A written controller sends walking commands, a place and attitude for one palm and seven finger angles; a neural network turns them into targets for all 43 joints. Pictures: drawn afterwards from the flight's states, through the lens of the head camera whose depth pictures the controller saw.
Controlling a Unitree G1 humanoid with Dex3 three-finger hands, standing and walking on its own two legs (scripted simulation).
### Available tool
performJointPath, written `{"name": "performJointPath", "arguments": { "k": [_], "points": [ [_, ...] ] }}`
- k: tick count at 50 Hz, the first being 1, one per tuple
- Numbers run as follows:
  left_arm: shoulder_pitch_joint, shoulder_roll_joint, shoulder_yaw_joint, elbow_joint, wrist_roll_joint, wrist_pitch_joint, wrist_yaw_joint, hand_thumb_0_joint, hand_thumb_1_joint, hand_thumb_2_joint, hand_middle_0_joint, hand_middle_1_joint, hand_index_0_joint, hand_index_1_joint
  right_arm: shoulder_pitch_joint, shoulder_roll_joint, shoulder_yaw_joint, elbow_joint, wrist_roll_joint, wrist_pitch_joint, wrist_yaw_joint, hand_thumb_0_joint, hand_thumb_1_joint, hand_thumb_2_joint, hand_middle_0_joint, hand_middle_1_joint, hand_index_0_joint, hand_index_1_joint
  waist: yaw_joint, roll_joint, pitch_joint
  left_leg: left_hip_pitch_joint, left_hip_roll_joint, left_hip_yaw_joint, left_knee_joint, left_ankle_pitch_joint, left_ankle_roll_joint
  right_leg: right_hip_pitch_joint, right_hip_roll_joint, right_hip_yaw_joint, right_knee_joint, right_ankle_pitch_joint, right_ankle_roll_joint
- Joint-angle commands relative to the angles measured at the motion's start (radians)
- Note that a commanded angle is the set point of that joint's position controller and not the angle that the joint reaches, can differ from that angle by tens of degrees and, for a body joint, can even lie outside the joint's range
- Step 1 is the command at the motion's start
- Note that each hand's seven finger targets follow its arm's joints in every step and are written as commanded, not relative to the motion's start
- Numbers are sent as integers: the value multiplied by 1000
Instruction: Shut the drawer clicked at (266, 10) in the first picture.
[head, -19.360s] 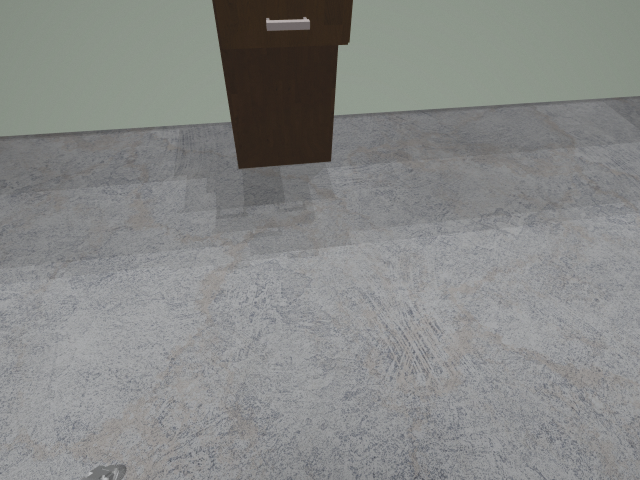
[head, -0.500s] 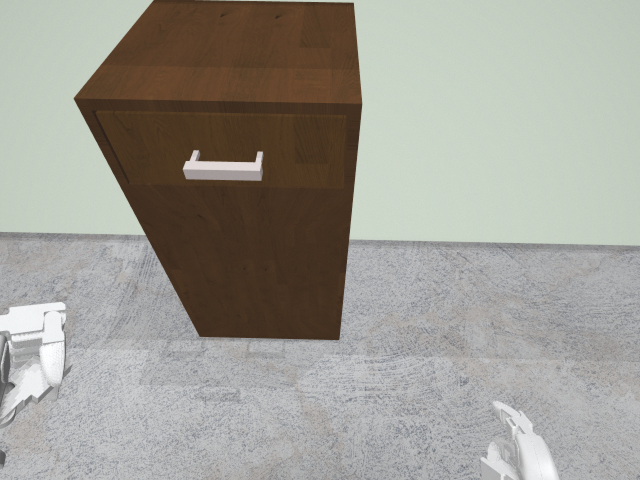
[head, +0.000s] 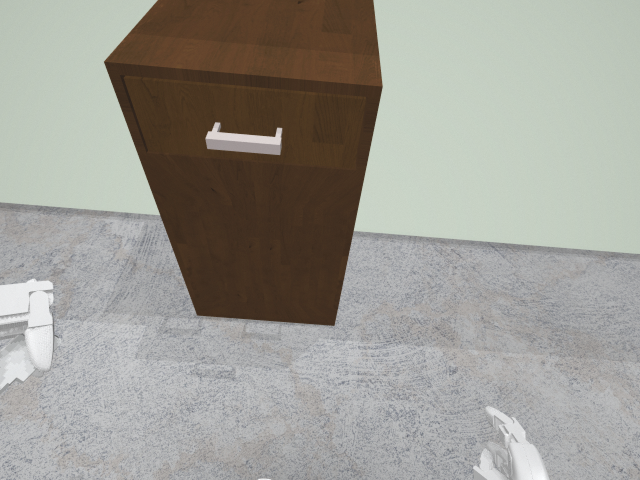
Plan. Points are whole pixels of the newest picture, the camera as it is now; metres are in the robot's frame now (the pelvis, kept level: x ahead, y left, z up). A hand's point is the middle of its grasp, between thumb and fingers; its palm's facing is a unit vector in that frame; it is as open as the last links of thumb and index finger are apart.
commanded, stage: step back with the hand held close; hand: left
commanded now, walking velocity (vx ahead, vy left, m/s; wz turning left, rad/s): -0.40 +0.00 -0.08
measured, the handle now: (246, 136) +0.69 +0.16 +0.03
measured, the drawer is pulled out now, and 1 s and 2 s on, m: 0.00 0.00 0.00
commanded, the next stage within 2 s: stop stepping back and stand still in 0.42 s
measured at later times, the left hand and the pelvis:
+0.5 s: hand out of the picture +0.12 +0.25 +0.17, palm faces +0.33 -0.83 -0.46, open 3.2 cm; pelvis -0.09 +0.01 +0.00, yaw -1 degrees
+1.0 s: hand out of the picture +0.03 +0.24 +0.16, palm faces +0.35 -0.86 -0.37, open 3.2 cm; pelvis -0.17 +0.01 +0.00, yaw -4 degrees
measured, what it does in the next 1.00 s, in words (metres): walks backwards: right foot, then left foot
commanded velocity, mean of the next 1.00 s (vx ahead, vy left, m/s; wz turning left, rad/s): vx -0.10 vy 0.00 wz -0.03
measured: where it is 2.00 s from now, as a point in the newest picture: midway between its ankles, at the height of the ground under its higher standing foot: outside the picture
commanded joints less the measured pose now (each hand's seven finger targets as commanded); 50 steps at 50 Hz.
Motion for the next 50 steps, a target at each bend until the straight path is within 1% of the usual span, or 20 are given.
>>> {"name": "performJointPath", "arguments": {
  "k": [1, 7, 10, 13, 14, 17, 19, 20, 22, 24, 26, 31, 34, 36, 37, 38, 39, 44, 48, 50],
  "points": [
    [53, 120, 136, -206, -16, -83, 4, 0, 900, 900, -1400, -1600, -1400, -1600, -119, -142, -58, -153, -8, -76, 0, 0, -900, -900, 200, 300, 200, 300, 35, 136, -80, -256, 232, -237, -299, -234, 66, 312, 18, 47, 57, 41, -6],
    [40, 141, 120, -253, -45, -93, -14, 0, 900, 900, -1400, -1600, -1400, -1600, -116, -133, -58, -117, -9, -70, 11, 0, -900, -900, 200, 300, 200, 300, 31, 69, -285, 152, 165, -109, -131, 261, 3, 163, -26, 90, -57, 263, 1],
    [51, 158, 139, -235, -51, -86, -16, 0, 900, 900, -1400, -1600, -1400, -1600, -140, -128, -62, -142, -1, -47, 12, 0, -900, -900, 200, 300, 200, 300, 18, 11, -215, 60, 119, -80, -99, -65, -12, 106, -75, 159, -141, 153, -18],
    [25, 177, 141, -214, -57, -83, 4, 0, 900, 900, -1400, -1600, -1400, -1600, -125, -100, -66, -122, 4, -20, 13, 0, -900, -900, 200, 300, 200, 300, 9, -135, -136, 153, 0, -28, 240, -171, -78, -196, -292, 339, -377, -97, -146],
    [18, 168, 136, -203, -54, -75, 11, 0, 900, 900, -1400, -1600, -1400, -1600, -134, -91, -66, -114, 0, -10, 14, 0, -900, -900, 200, 300, 200, 300, 10, -139, -133, 143, 1, -36, 340, -172, -81, -210, -325, 332, -377, -28, -173],
    [-24, 149, 112, -178, -43, -58, 11, 0, 900, 900, -1400, -1600, -1400, -1600, -159, -79, -44, -125, -6, 7, 6, 0, -900, -900, 200, 300, 200, 300, 6, -91, -57, 71, 39, -63, 123, -173, -68, -104, -260, 223, -277, 196, -132],
    [-5, 150, 114, -203, -40, -73, 12, 0, 900, 900, -1400, -1600, -1400, -1600, -150, -125, -48, -119, -2, -3, -10, 0, -900, -900, 200, 300, 200, 300, 9, 105, -90, 74, 119, -127, -247, 116, -25, 25, -76, 92, -83, 215, -30],
    [-27, 169, 124, -222, -26, -86, 8, 0, 900, 900, -1400, -1600, -1400, -1600, -146, -135, -59, -130, 1, -18, -8, 0, -900, -900, 200, 300, 200, 300, 19, 208, -155, 41, 229, -204, -262, 241, 18, 109, -1, 37, 57, 139, 3],
    [28, 176, 146, -222, -43, -88, -6, 0, 900, 900, -1400, -1600, -1400, -1600, -138, -126, -61, -136, -26, -64, 4, 0, -900, -900, 200, 300, 200, 300, 40, 315, -244, 53, 350, -325, -316, 288, 78, 47, 33, 64, 343, -248, 2],
    [-1, 135, 102, -299, -54, -89, -4, 0, 900, 900, -1400, -1600, -1400, -1600, -90, -122, -63, -107, -26, -94, 18, 0, -900, -900, 200, 300, 200, 300, 29, 167, -214, 176, 353, -266, -236, 466, 102, -86, 12, 101, 394, -284, -7],
    [27, 111, 75, -288, -54, -71, -3, 0, 900, 900, -1400, -1600, -1400, -1600, -80, -121, -65, -86, -17, -110, 35, 0, -900, -900, 200, 300, 200, 300, 35, 151, -227, 292, 313, -185, -224, 551, 77, -114, 5, 47, 332, -266, 4],
    [48, 126, 86, -258, -57, -17, 14, 0, 900, 900, -1400, -1600, -1400, -1600, -111, -116, -37, -115, -11, -108, 30, 0, -900, -900, 200, 300, 200, 300, 24, 233, -137, 131, 237, -174, -448, -340, 12, 104, 18, -57, 33, -300, -14],
    [77, 145, 101, -231, -57, 7, 11, 0, 900, 900, -1400, -1600, -1400, -1600, -121, -113, -28, -128, -11, -81, 15, 0, -900, -900, 200, 300, 200, 300, 26, 192, -113, 66, 116, -56, -395, -396, -88, 271, 25, -97, -283, -226, -45],
    [64, 185, 131, -223, -65, 0, 8, 0, 900, 900, -1400, -1600, -1400, -1600, -109, -102, -27, -109, -17, -56, 13, 0, -900, -900, 200, 300, 200, 300, 18, -35, -134, 215, 24, 47, 9, -175, -98, 43, -185, 105, -445, -238, -134],
    [50, 199, 162, -224, -77, -5, 17, 0, 900, 900, -1400, -1600, -1400, -1600, -112, -103, -19, -93, -29, -53, 16, 0, -900, -900, 200, 300, 200, 300, 24, -51, -155, 244, 34, 20, 143, -91, -88, -51, -293, 181, -460, -218, -181],
    [29, 165, 116, -178, -80, 15, 10, 0, 900, 900, -1400, -1600, -1400, -1600, -104, -95, -25, -85, -5, -54, 12, 0, -900, -900, 200, 300, 200, 300, 26, -190, -147, 173, 16, -9, 233, -130, -88, -65, -311, 231, -460, -390, -193],
    [13, 129, 91, -140, -74, 27, 10, 0, 900, 900, -1400, -1600, -1400, -1600, -103, -108, -37, -83, 8, -48, 5, 0, -900, -900, 200, 300, 200, 300, 17, -228, -74, 96, 27, -23, 294, -124, -83, -86, -318, 242, -461, -443, -192],
    [-78, 107, 48, -82, -35, 4, 24, 0, 900, 900, -1400, -1600, -1400, -1600, -120, -116, -20, -64, 8, -81, -23, 0, -900, -900, 200, 300, 200, 300, 10, -28, 39, 167, 58, 21, -97, -158, -26, -45, -224, 125, -312, -337, -114],
    [-74, 134, 70, -197, -32, -32, 25, 0, 900, 900, -1400, -1600, -1400, -1600, -94, -123, -12, -77, 1, -109, -25, 0, -900, -900, 200, 300, 200, 300, 8, 240, -45, 230, 216, -280, -289, -68, 44, 0, -54, -38, 24, -98, -23],
    [-80, 129, 71, -204, -24, -32, 24, 0, 900, 900, -1400, -1600, -1400, -1600, -96, -122, -17, -74, -6, -120, -17, 0, -900, -900, 200, 300, 200, 300, 20, 175, -28, 175, 253, -297, -309, -35, 71, 38, -53, -31, 38, -199, -16]
  ]
}}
